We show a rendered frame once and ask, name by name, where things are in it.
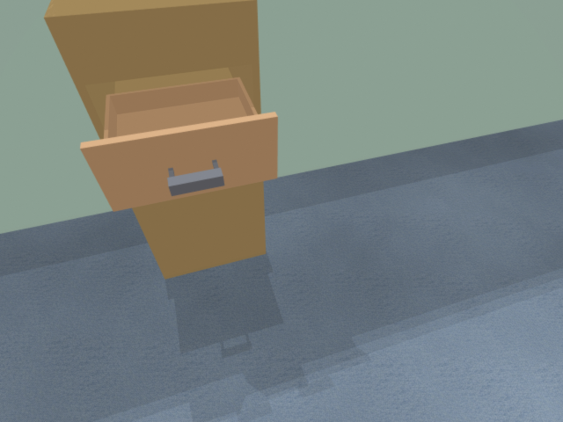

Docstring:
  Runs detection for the cabinet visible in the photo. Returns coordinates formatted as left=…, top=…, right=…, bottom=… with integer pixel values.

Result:
left=44, top=0, right=266, bottom=280

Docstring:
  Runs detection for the drawer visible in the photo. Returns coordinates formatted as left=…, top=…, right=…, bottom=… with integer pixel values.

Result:
left=80, top=77, right=278, bottom=212

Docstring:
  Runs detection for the handle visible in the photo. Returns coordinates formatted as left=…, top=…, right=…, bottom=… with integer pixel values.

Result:
left=167, top=160, right=224, bottom=196

